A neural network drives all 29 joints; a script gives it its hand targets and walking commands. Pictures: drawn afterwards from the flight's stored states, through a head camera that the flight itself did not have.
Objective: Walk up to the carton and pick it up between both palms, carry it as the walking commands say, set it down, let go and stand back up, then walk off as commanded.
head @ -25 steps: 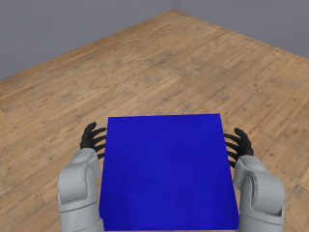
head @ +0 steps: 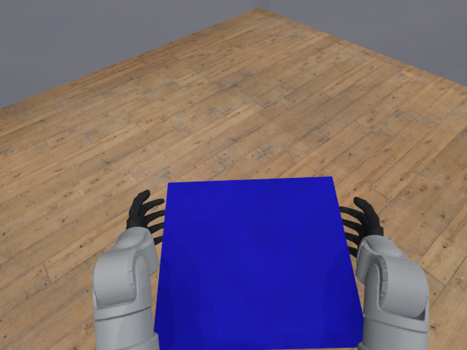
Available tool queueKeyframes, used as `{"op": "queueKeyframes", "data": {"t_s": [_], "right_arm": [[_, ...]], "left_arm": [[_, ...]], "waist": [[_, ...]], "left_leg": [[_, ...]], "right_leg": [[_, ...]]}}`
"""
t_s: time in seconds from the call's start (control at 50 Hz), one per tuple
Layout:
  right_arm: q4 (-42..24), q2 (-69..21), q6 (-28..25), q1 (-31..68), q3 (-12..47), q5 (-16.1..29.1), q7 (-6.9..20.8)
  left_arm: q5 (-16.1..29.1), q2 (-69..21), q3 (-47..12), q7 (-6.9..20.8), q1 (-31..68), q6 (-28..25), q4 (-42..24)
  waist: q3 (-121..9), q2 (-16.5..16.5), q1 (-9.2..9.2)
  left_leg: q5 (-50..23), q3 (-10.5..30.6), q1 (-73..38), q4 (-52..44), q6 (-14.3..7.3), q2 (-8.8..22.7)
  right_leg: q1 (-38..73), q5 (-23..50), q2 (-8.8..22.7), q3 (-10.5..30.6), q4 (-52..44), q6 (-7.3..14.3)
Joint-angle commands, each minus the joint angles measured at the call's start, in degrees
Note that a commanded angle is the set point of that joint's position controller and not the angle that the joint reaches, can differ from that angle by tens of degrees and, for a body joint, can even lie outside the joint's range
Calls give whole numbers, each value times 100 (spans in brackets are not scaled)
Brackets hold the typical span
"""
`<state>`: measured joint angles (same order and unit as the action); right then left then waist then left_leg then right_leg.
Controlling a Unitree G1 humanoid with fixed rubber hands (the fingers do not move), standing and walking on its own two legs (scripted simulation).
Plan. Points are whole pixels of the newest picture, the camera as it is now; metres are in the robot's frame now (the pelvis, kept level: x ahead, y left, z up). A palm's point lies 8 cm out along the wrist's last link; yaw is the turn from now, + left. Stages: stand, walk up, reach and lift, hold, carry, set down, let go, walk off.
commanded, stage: carry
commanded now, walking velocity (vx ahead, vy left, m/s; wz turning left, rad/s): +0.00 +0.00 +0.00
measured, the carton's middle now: (252, 264) +0.27 +0.00 -0.02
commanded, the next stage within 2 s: none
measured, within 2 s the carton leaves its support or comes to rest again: neither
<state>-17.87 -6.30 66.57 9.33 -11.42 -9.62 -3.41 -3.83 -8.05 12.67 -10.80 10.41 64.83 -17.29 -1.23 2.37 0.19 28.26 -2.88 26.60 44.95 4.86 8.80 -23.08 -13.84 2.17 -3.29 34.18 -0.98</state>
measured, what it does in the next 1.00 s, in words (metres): steps on the spot: left foot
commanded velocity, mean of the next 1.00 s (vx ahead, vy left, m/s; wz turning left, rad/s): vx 0.00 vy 0.00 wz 0.00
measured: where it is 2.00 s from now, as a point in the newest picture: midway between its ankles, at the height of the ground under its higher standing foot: outside the picture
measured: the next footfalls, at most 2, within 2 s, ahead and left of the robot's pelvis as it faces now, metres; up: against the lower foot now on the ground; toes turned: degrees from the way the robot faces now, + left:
left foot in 0.14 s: +0.02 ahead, +0.08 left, +0.00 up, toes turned +5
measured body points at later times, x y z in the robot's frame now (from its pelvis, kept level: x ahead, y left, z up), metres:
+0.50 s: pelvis -0.06 -0.06 +0.01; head -0.10 -0.06 +0.46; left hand +0.20 +0.14 +0.10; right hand +0.22 -0.22 +0.09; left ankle -0.02 +0.08 -0.72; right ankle +0.04 -0.13 -0.72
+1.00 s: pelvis -0.10 -0.02 +0.00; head -0.11 -0.02 +0.45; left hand +0.17 +0.18 +0.08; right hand +0.19 -0.18 +0.08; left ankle -0.02 +0.08 -0.73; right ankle -0.01 -0.13 -0.72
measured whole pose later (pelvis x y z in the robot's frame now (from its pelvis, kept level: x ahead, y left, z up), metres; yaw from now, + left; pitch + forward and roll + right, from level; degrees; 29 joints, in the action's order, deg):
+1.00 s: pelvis -0.10 -0.02 +0.00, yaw +1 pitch +1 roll +0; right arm -14.8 -7.3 67.3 10.1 -9.2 -9.6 -6.0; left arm -3.8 -7.3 15.5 -9.9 9.8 65.1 -14.8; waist -4.1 0.8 1.3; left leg 9.3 -5.5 22.0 30.7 -2.4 0.2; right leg -22.6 -8.5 1.9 -4.0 30.2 0.4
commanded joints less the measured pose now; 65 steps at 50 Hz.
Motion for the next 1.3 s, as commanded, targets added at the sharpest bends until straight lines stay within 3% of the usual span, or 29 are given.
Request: {"op": "queueKeyframes", "data": {"t_s": [0.0, 0.02, 0.06, 0.1, 0.12, 0.14, 0.16, 0.18, 0.2, 0.24, 0.3, 0.34, 0.4, 0.48, 0.56, 0.62, 0.66, 0.68, 0.7, 0.74, 0.76, 0.8, 0.84, 0.88, 0.96, 1.04, 1.14, 1.2, 1.28], "right_arm": [[-845, -5229, -93, 3546, 4734, 3039, 1715], [-1126, -5221, -100, 3699, 4877, 3150, 1707], [-1240, -5113, -50, 3648, 4946, 3186, 1694], [-868, -4926, 0, 3130, 4808, 3051, 1728], [-564, -4837, 20, 2854, 4689, 2942, 1755], [-386, -4785, 32, 2775, 4620, 2904, 1768], [-212, -4718, 16, 2634, 4510, 2838, 1808], [-182, -4817, -12, 2726, 4495, 2853, 1824], [-138, -4842, -8, 2767, 4484, 2832, 1825], [-214, -4918, 4, 3154, 4495, 2926, 1841], [5, -4846, 39, 2956, 4310, 2664, 1764], [162, -4840, 86, 2891, 4257, 2527, 1719], [220, -4824, 106, 2910, 4336, 2408, 1677], [79, -4988, 68, 3252, 4448, 2531, 1706], [12, -5135, 35, 3488, 4455, 2723, 1751], [156, -5104, 28, 3396, 4407, 2773, 1813], [176, -5060, 8, 3348, 4355, 2805, 1835], [213, -5091, 13, 3400, 4328, 2832, 1841], [90, -5190, 16, 3665, 4397, 2936, 1850], [-15, -5205, 18, 3582, 4428, 2976, 1855], [-20, -5131, 31, 3423, 4406, 2918, 1835], [120, -4894, 58, 3119, 4272, 2685, 1772], [212, -4837, 60, 3051, 4258, 2577, 1728], [-92, -4951, 27, 3473, 4415, 2673, 1740], [-235, -5120, -40, 3426, 4453, 2704, 1654], [187, -4947, 5, 2937, 4303, 2549, 1667], [-119, -4964, -49, 3262, 4420, 2655, 1728], [16, -5013, -38, 3140, 4375, 2679, 1736], [-40, -4955, -54, 3104, 4397, 2630, 1712]], "left_arm": [[2174, -5004, -4359, 2462, 2608, 243, -340], [2112, -4939, -4300, 2433, 2535, 203, -485], [1937, -4847, -4144, 2384, 2141, 198, -310], [1748, -4741, -4050, 2332, 1682, 223, -3], [1711, -4696, -4109, 2320, 1683, 222, 58], [1707, -4683, -4157, 2325, 1834, 218, 19], [1772, -4702, -4229, 2343, 1869, 240, -47], [1906, -4781, -4413, 2375, 2152, 239, -229], [2013, -4782, -4553, 2397, 2393, 243, -376], [2066, -4721, -4639, 2409, 2715, 261, -419], [2244, -4629, -4691, 2512, 2871, 378, -272], [2270, -4632, -4579, 2581, 2808, 455, 47], [2240, -4660, -4426, 2668, 2663, 511, 433], [2260, -4851, -4330, 2704, 2882, 479, 495], [2213, -4926, -4308, 2642, 3029, 451, 395], [2063, -4835, -4274, 2576, 2898, 438, 400], [2059, -4842, -4315, 2538, 3044, 419, 330], [2091, -4862, -4361, 2524, 3216, 395, 221], [2102, -4909, -4381, 2483, 3333, 363, 124], [2162, -4989, -4475, 2439, 3133, 334, 71], [2165, -5029, -4475, 2444, 2917, 372, 185], [2173, -4954, -4425, 2500, 2776, 428, 391], [2180, -4894, -4414, 2572, 2779, 427, 582], [2246, -4956, -4444, 2590, 2936, 384, 519], [2503, -4956, -4596, 2637, 3316, 303, -77], [2244, -4798, -4381, 2604, 2760, 371, 444], [2260, -4915, -4472, 2578, 2834, 301, 297], [2273, -4883, -4500, 2541, 3019, 276, 99], [2196, -4806, -4445, 2538, 2806, 280, 179]], "waist": [[-1995, -1674, -32], [-2122, -1855, -25], [-2403, -1836, -51], [-2576, -1240, -67], [-2527, -782, -63], [-2406, -155, -24], [-2056, 118, 35], [-1923, 213, 39], [-1746, 256, 9], [-1533, 320, -40], [-1068, 71, -62], [-921, -496, -59], [-1039, -1136, -72], [-1199, -1371, -66], [-1318, -1172, -55], [-1365, -540, -63], [-1258, 613, -69], [-1340, 1149, -37], [-1277, 960, 20], [-1511, 367, 77], [-1595, 366, 76], [-1467, 97, 35], [-1285, -66, -27], [-1133, -302, -46], [-1503, -356, -35], [-1533, -23, -14], [-1561, 38, 9], [-1490, 110, -2], [-1613, -99, -22]], "left_leg": [[-16, -218, -149, 437, -128, -434], [-269, -227, -185, 110, -228, -497], [-850, -279, -566, -864, -335, -574], [-1611, -53, -1326, -2117, -456, -330], [-2012, 269, -1604, -2344, -549, -49], [-2993, 887, -1851, -2308, -667, 455], [-2825, 898, -1529, -2094, -785, 463], [-2202, 677, -1039, -2103, -751, 238], [-1432, 424, -840, -2209, -602, 3], [-930, 264, -1085, -2265, -477, -107], [-460, 109, -1045, -1957, -484, -339], [-520, -164, -1263, -1432, -485, -634], [-673, -270, -1533, -913, -541, -788], [-429, -460, -1525, -903, -616, -997], [-387, -564, -1510, -1168, -708, -1094], [-181, -231, -1458, -1725, -803, -892], [1015, 1069, -617, -2905, -1006, -91], [1438, 1650, 28, -3513, -1098, 466], [1174, 1369, 324, -3542, -1015, 493], [108, 629, -108, -2858, -721, 59], [-119, 491, -346, -2628, -636, -113], [-54, 595, -255, -2472, -607, -140], [199, 711, -277, -2627, -586, -239], [97, 587, -744, -2435, -619, -226], [-472, 646, -853, -2404, -667, -157], [371, 817, -552, -2784, -713, -43], [-212, 731, -606, -2726, -673, -14], [-169, 736, -617, -2750, -653, -51], [-747, 646, -863, -2501, -653, -131]], "right_leg": [[1525, 2565, 1163, 795, -1055, 525], [1627, 2333, 1203, 839, -1039, 520], [1787, 1989, 1139, 755, -850, 567], [1707, 1720, 1016, 658, -505, 459], [1482, 1657, 898, 592, -275, 375], [1042, 1268, 716, 580, -30, 294], [958, 848, 477, 454, -491, 191], [1315, 855, 488, 470, -699, 231], [1358, 827, 542, 607, -791, 306], [875, 35, 625, 824, -1041, 353], [198, -1308, 746, 1089, -1737, 299], [-198, -2147, 989, 1514, -2406, 255], [-370, -2549, 1068, 1468, -2760, 237], [-296, -2661, 983, 1079, -2720, 225], [-250, -2493, 860, 698, -2464, 113], [-297, -2163, 621, 381, -2024, 7], [123, -1152, 5, -137, -731, -59], [785, -474, -193, -287, 487, 28], [1124, -116, -139, -180, 798, 112], [1208, 288, 31, 9, 88, 234], [1111, 284, 121, 155, -349, 267], [1083, -152, 294, 396, -857, 298], [567, -1371, 525, 753, -1249, 333], [-67, -1518, 471, 744, -1359, 299], [393, -627, 390, 463, -1124, 199], [555, -830, 286, 368, -1006, 233], [734, -164, 286, 221, -846, 200], [649, -241, 349, 326, -938, 191], [656, -120, 487, 474, -1074, 195]]}}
